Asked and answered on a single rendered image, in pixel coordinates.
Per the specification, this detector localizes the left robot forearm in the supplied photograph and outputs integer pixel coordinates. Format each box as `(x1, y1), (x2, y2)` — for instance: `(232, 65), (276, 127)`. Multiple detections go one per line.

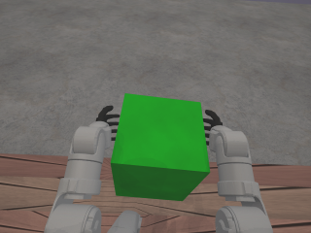
(44, 120), (112, 233)

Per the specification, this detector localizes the left robot hand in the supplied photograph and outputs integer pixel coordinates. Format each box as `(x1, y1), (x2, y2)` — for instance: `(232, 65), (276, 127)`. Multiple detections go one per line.
(96, 105), (120, 141)

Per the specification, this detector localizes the robot left upper arm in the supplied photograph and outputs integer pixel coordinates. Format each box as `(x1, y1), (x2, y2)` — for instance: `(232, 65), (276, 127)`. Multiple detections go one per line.
(45, 203), (102, 233)

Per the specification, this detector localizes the robot right upper arm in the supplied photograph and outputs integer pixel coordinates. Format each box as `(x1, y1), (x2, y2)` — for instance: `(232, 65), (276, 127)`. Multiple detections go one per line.
(215, 206), (273, 233)

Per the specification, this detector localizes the left robot thigh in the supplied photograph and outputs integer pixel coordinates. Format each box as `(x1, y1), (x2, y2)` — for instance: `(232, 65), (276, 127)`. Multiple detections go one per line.
(107, 210), (142, 233)

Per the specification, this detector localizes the right robot forearm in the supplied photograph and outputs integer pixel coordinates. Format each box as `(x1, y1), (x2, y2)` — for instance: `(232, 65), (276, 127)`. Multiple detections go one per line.
(209, 125), (273, 233)

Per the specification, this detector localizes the right robot hand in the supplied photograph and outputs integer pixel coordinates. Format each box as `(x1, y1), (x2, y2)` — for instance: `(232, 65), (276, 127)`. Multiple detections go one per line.
(203, 110), (223, 146)

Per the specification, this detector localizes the carton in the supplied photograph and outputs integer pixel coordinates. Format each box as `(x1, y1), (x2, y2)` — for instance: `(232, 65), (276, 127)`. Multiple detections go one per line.
(111, 93), (210, 201)

